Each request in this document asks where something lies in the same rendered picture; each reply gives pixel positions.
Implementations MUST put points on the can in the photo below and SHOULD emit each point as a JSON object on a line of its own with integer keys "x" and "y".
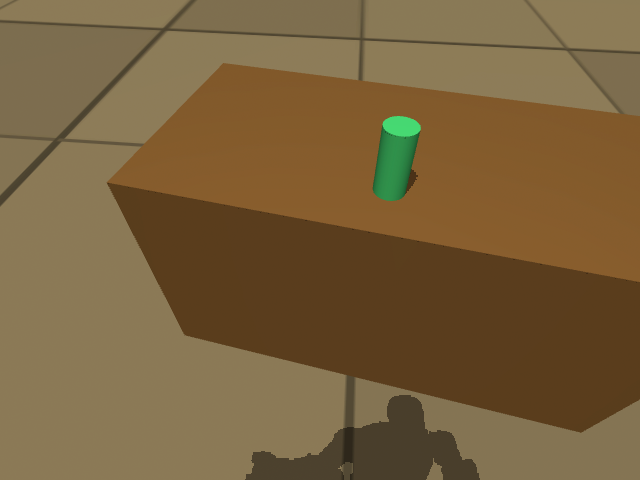
{"x": 398, "y": 142}

